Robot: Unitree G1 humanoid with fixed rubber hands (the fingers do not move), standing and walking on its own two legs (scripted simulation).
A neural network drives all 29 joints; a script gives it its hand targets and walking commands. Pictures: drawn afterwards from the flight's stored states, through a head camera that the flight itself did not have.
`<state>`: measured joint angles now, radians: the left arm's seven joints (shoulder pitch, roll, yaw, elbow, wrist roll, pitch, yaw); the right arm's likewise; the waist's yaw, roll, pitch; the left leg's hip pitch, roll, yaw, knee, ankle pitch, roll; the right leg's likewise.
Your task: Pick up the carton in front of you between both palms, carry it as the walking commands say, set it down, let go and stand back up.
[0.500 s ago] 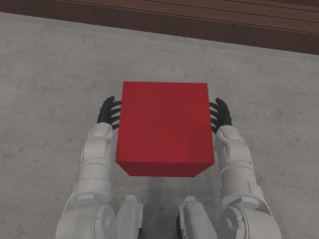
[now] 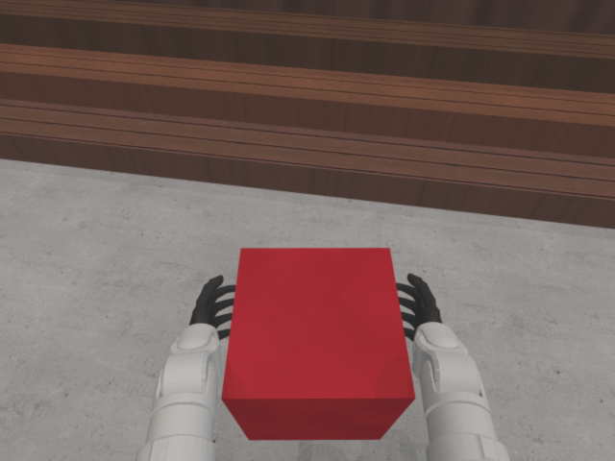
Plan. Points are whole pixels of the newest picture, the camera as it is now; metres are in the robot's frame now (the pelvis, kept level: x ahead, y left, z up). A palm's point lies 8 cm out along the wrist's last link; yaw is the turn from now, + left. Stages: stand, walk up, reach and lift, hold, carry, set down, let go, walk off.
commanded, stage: reach and lift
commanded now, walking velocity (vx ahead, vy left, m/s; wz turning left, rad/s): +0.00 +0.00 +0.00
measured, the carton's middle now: (314, 350) +0.32 +0.00 -0.07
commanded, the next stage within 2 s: hold in 1.16 s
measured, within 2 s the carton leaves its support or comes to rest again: neither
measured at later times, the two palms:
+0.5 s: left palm (196, 327) +0.29 +0.15 +0.04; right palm (437, 324) +0.30 -0.15 +0.05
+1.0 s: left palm (195, 319) +0.30 +0.15 +0.06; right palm (438, 315) +0.30 -0.15 +0.06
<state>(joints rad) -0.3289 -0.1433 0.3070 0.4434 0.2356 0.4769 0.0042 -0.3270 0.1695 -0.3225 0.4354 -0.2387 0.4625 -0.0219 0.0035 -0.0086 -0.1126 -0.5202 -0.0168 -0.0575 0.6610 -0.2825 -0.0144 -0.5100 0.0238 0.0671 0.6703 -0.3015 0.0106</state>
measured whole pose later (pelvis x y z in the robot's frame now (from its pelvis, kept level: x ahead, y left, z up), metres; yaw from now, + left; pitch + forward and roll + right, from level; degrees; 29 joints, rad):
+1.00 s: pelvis +0.01 +0.00 +0.03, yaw +0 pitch -5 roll +0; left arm -0.26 -0.15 0.22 0.27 0.28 0.68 -0.01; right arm -0.27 0.15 -0.24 0.29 -0.28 0.66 0.02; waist 0.00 -0.01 0.03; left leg -0.09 -0.01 -0.06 0.36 -0.19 -0.01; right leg -0.07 0.01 0.07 0.37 -0.20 0.01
